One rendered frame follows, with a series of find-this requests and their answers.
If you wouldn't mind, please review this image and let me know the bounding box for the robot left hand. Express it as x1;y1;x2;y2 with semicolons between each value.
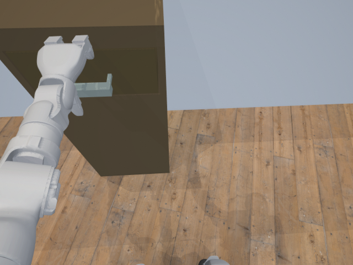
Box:
37;35;94;116

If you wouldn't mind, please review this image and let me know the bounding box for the robot left forearm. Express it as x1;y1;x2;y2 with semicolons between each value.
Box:
0;74;76;168

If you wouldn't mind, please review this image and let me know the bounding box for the handle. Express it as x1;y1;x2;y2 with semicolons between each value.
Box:
74;73;113;98

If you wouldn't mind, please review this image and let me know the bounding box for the left robot upper arm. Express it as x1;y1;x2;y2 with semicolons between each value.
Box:
0;161;61;265

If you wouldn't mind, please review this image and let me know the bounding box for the drawer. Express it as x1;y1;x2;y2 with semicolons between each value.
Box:
6;47;158;95

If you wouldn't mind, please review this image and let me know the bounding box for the cabinet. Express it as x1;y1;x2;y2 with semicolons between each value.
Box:
0;0;170;177

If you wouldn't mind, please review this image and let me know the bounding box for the right robot shin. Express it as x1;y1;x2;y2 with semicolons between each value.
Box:
205;256;219;263

